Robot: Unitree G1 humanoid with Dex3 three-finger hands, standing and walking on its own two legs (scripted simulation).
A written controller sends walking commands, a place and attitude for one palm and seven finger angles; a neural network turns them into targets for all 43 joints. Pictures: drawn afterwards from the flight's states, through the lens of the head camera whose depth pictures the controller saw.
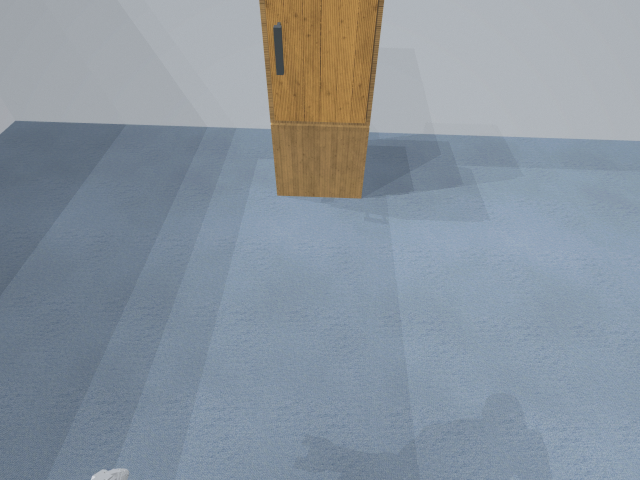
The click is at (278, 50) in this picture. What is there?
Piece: cupboard door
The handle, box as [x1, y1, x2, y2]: [273, 22, 283, 74]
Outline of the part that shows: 278,22 273,27 276,73 283,74 281,25 280,22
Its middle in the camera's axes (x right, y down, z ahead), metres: -0.15 -0.66 +1.35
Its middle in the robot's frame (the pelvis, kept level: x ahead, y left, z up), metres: +1.45 +0.21 -0.05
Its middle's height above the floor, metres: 0.72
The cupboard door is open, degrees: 0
